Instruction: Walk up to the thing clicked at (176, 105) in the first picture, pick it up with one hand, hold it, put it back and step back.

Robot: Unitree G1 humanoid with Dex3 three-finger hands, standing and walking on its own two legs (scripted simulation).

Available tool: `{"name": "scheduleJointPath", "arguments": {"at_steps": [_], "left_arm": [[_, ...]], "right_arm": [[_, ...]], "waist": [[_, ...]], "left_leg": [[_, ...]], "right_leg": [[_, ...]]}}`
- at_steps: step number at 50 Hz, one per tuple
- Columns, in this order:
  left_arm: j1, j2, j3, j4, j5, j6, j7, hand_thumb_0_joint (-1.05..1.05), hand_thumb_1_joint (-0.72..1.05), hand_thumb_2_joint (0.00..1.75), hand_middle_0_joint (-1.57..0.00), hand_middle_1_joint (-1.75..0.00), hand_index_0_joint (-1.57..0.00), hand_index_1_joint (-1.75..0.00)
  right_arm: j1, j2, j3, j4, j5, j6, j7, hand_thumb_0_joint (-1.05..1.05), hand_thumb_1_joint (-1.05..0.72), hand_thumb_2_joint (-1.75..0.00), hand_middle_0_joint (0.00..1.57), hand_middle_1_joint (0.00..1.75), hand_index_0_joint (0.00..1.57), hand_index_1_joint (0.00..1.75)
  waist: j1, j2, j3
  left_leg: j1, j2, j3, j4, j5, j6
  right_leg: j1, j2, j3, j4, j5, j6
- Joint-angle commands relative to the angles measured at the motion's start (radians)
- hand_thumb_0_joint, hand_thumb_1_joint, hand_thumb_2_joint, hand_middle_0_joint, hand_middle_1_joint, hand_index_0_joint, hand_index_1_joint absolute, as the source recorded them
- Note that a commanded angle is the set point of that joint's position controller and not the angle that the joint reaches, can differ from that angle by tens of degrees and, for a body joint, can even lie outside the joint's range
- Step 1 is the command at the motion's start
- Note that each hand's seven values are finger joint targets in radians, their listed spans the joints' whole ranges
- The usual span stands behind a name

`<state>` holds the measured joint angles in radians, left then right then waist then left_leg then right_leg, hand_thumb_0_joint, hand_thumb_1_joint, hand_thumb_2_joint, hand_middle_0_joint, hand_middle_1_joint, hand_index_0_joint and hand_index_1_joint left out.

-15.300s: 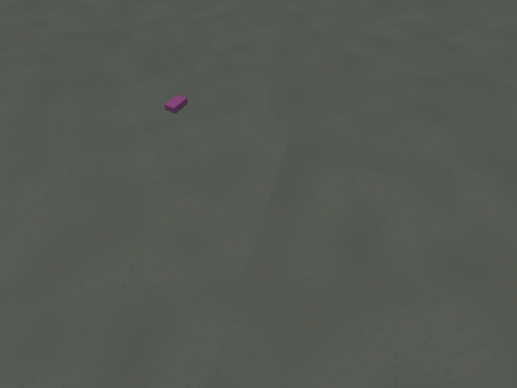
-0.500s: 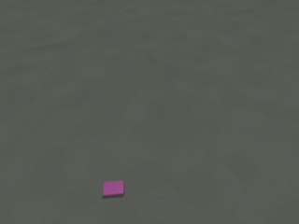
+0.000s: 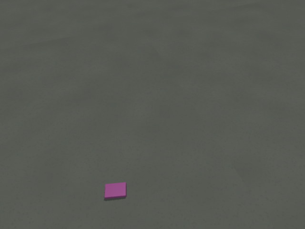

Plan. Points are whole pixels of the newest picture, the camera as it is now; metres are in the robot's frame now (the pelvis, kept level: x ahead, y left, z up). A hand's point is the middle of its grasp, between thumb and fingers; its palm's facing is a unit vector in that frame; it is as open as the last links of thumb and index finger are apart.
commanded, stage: rise first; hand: left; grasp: from above
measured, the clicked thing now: (115, 190) +0.46 +0.26 -0.76
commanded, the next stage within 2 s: none
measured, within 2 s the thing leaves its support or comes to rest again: neither
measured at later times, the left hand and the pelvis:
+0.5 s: hand out of the picture +0.13 +0.26 -0.21, palm faces -0.11 -0.92 -0.39, open 13.4 cm; pelvis -0.01 +0.01 -0.06, yaw +0 degrees
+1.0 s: hand out of the picture +0.12 +0.27 -0.25, palm faces -0.21 -0.85 -0.48, open 14.2 cm; pelvis -0.01 +0.01 -0.12, yaw +0 degrees
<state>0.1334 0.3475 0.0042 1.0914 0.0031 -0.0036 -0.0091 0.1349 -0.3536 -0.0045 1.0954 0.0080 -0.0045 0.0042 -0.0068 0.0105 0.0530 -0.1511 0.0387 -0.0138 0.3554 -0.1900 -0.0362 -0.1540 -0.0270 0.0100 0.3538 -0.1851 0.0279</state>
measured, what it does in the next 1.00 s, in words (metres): lowers itself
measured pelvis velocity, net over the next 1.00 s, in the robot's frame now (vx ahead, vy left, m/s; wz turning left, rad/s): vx -0.01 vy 0.01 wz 0.00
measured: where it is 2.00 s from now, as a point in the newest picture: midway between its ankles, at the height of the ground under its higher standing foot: outside the picture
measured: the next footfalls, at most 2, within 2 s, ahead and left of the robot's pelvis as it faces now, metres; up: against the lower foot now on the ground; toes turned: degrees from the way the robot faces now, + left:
none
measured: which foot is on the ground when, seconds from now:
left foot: down 0.00-1.00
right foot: down 0.00-1.00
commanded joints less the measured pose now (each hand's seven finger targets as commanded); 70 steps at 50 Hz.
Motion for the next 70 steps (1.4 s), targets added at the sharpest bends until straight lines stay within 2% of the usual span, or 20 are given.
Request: {"name": "scheduleJointPath", "arguments": {"at_steps": [1,2,4,7,9,12,14,16,21,25,27,34,36,46,48,53,54,59,66,70], "left_arm": [[-0.313,0.158,0.105,-0.070,-0.025,-0.065,0.041,0.00,0.58,0.91,-0.21,-0.57,-0.18,-0.60],[-0.252,0.173,0.122,-0.033,-0.011,-0.047,0.025,0.00,0.50,0.92,-0.18,-0.65,-0.17,-0.68],[-0.329,0.279,0.180,-0.097,0.033,-0.049,0.006,0.00,0.34,0.91,-0.15,-0.81,-0.16,-0.83],[-0.116,0.235,0.210,-0.021,0.106,-0.005,-0.033,0.00,0.13,0.91,-0.11,-0.99,-0.14,-0.96],[-0.097,0.242,0.224,-0.150,0.132,0.024,-0.032,0.00,-0.03,0.93,-0.11,-1.03,-0.13,-1.00],[-0.102,0.160,0.167,-0.175,0.162,0.113,-0.027,0.00,-0.27,0.94,-0.10,-1.06,-0.11,-1.05],[-0.120,0.178,0.176,-0.247,0.174,0.158,-0.019,0.00,-0.43,0.95,-0.09,-1.06,-0.10,-1.06],[-0.111,0.126,0.145,-0.280,0.171,0.185,-0.015,0.00,-0.54,0.98,-0.09,-1.08,-0.08,-1.08],[-0.147,0.156,0.189,-0.480,0.201,0.154,-0.002,0.00,-0.59,0.99,-0.08,-1.09,-0.07,-1.10],[-0.016,0.164,0.206,-0.609,0.230,0.145,0.006,0.00,-0.58,1.00,-0.07,-1.10,-0.06,-1.11],[0.031,0.144,0.188,-0.639,0.239,0.166,0.008,0.00,-0.60,1.01,-0.07,-1.08,-0.06,-1.10],[0.116,0.142,0.192,-0.759,0.249,0.237,0.011,0.00,-0.60,1.00,-0.08,-1.04,-0.07,-1.06],[0.134,0.126,0.170,-0.781,0.260,0.247,0.008,0.00,-0.58,0.98,-0.07,-1.06,-0.07,-1.07],[0.213,0.147,0.199,-0.871,0.274,0.233,0.027,0.00,-0.59,0.97,-0.09,-1.05,-0.08,-1.06],[0.173,0.161,0.199,-0.878,0.289,0.222,0.032,0.00,-0.60,0.99,-0.09,-1.06,-0.07,-1.07],[0.014,0.199,0.183,-0.733,0.377,0.145,0.030,0.00,-0.60,1.00,-0.07,-1.04,-0.06,-1.06],[-0.024,0.235,0.206,-0.716,0.401,0.119,0.033,0.00,-0.58,0.99,-0.07,-1.05,-0.06,-1.06],[-0.159,0.243,0.169,-0.640,0.515,-0.016,0.046,0.00,-0.55,0.98,-0.07,-1.06,-0.07,-1.06],[-0.328,0.409,0.258,-0.538,0.681,-0.118,0.124,0.00,-0.60,1.01,-0.07,-1.07,-0.06,-1.08],[-0.521,0.434,0.233,-0.451,0.753,-0.137,0.145,0.00,-0.60,1.02,-0.08,-1.05,-0.07,-1.06]], "right_arm": [[0.041,-0.103,-0.011,-0.233,0.049,-0.066,-0.049,0.00,-0.91,-0.90,0.20,0.30,0.20,0.30],[0.051,-0.105,-0.029,-0.261,0.047,-0.057,-0.048,0.00,-0.89,-0.90,0.20,0.30,0.20,0.30],[0.076,-0.109,-0.064,-0.294,0.032,-0.065,-0.060,0.00,-0.86,-0.89,0.20,0.30,0.20,0.30],[0.100,-0.091,-0.087,-0.350,0.005,-0.072,-0.043,0.00,-0.88,-0.89,0.20,0.30,0.20,0.30],[0.095,-0.081,-0.097,-0.408,0.012,-0.070,-0.039,0.00,-0.88,-0.89,0.20,0.30,0.20,0.30],[0.053,-0.071,-0.085,-0.471,0.021,-0.066,-0.033,0.00,-0.84,-0.89,0.20,0.30,0.20,0.30],[0.041,-0.067,-0.089,-0.511,0.023,-0.065,-0.028,0.00,-0.85,-0.89,0.20,0.30,0.20,0.30],[0.051,-0.059,-0.086,-0.531,0.022,-0.074,-0.022,0.00,-0.86,-0.89,0.20,0.30,0.20,0.30],[0.083,-0.044,-0.101,-0.579,0.011,-0.114,-0.017,0.00,-0.88,-0.90,0.20,0.30,0.20,0.30],[0.084,-0.040,-0.104,-0.610,0.007,-0.133,-0.023,0.00,-0.86,-0.89,0.20,0.30,0.20,0.30],[0.083,-0.036,-0.101,-0.623,0.006,-0.134,-0.028,0.00,-0.87,-0.89,0.20,0.30,0.20,0.30],[0.066,-0.031,-0.093,-0.655,-0.003,-0.151,-0.040,0.00,-0.89,-0.90,0.20,0.30,0.20,0.30],[0.067,-0.022,-0.089,-0.671,-0.004,-0.159,-0.042,0.00,-0.88,-0.90,0.20,0.30,0.20,0.30],[0.054,-0.012,-0.083,-0.706,-0.005,-0.196,-0.044,0.00,-0.91,-0.90,0.20,0.30,0.20,0.30],[0.053,-0.015,-0.082,-0.705,-0.003,-0.202,-0.043,0.00,-0.89,-0.90,0.20,0.30,0.20,0.30],[0.024,-0.036,-0.087,-0.667,-0.007,-0.216,-0.028,0.00,-0.88,-0.90,0.20,0.30,0.20,0.30],[0.022,-0.044,-0.092,-0.661,-0.008,-0.220,-0.023,0.00,-0.88,-0.89,0.20,0.30,0.20,0.30],[0.010,-0.070,-0.107,-0.621,-0.009,-0.236,-0.005,0.00,-0.87,-0.89,0.20,0.30,0.20,0.30],[0.018,-0.102,-0.127,-0.564,-0.007,-0.212,0.010,0.00,-0.92,-0.91,0.20,0.30,0.20,0.30],[0.047,-0.109,-0.132,-0.517,-0.016,-0.190,0.025,0.00,-0.93,-0.91,0.20,0.30,0.20,0.30]], "waist": [[-0.071,-0.075,-0.021],[-0.038,-0.083,-0.033],[-0.022,-0.052,-0.182],[0.023,-0.004,-0.275],[0.054,0.072,-0.362],[0.021,0.021,-0.267],[0.019,0.008,-0.268],[-0.001,-0.012,-0.236],[-0.010,0.022,-0.357],[0.007,0.078,-0.426],[-0.013,0.055,-0.413],[-0.023,0.065,-0.403],[-0.024,0.058,-0.409],[-0.012,0.054,-0.462],[-0.026,0.058,-0.479],[-0.045,0.056,-0.441],[-0.038,0.064,-0.458],[-0.042,0.092,-0.569],[0.006,0.105,-0.753],[-0.028,0.065,-0.805]], "left_leg": [[-0.121,-0.053,0.067,0.052,-0.069,0.049],[-0.148,-0.045,0.063,0.084,-0.036,0.048],[-0.156,-0.050,0.060,0.137,0.022,0.046],[-0.231,-0.066,0.050,0.234,0.096,0.038],[-0.188,-0.071,0.054,0.229,0.144,0.025],[-0.252,-0.055,0.038,0.244,0.106,0.023],[-0.299,-0.052,0.036,0.284,0.072,0.026],[-0.351,-0.045,0.035,0.317,0.007,0.027],[-0.439,-0.037,0.024,0.470,-0.014,0.031],[-0.453,-0.025,0.011,0.528,0.055,0.022],[-0.478,-0.022,0.008,0.543,0.046,0.025],[-0.558,-0.015,-0.011,0.606,-0.013,0.027],[-0.582,-0.020,-0.005,0.628,-0.044,0.033],[-0.698,-0.029,-0.003,0.741,-0.072,0.037],[-0.721,-0.029,-0.005,0.774,-0.064,0.040],[-0.893,-0.028,-0.018,0.903,-0.138,0.041],[-0.920,-0.029,-0.019,0.930,-0.157,0.041],[-1.021,-0.032,-0.033,1.055,-0.200,0.031],[-1.165,-0.042,-0.008,1.259,-0.160,0.035],[-1.276,-0.044,-0.002,1.380,-0.156,0.047]], "right_leg": [[-0.150,0.032,-0.044,0.015,-0.045,-0.027],[-0.163,0.035,-0.050,0.046,-0.035,-0.029],[-0.142,0.025,-0.037,0.106,0.033,-0.026],[-0.151,0.021,-0.034,0.210,0.104,-0.033],[-0.125,0.023,-0.027,0.220,0.128,-0.041],[-0.197,0.036,-0.047,0.230,0.074,-0.040],[-0.243,0.036,-0.049,0.261,0.035,-0.037],[-0.318,0.042,-0.055,0.295,-0.034,-0.037],[-0.446,0.039,-0.049,0.457,-0.050,-0.038],[-0.494,0.036,-0.050,0.547,-0.016,-0.044],[-0.508,0.036,-0.046,0.553,-0.017,-0.042],[-0.584,0.036,-0.054,0.609,-0.069,-0.040],[-0.606,0.035,-0.052,0.618,-0.085,-0.041],[-0.697,0.037,-0.049,0.722,-0.104,-0.042],[-0.724,0.037,-0.045,0.750,-0.091,-0.045],[-0.928,0.033,-0.042,0.895,-0.172,-0.049],[-0.960,0.031,-0.039,0.926,-0.188,-0.049],[-1.130,0.030,-0.037,1.093,-0.221,-0.051],[-1.264,0.030,-0.037,1.265,-0.189,-0.051],[-1.323,0.031,-0.045,1.341,-0.172,-0.045]]}}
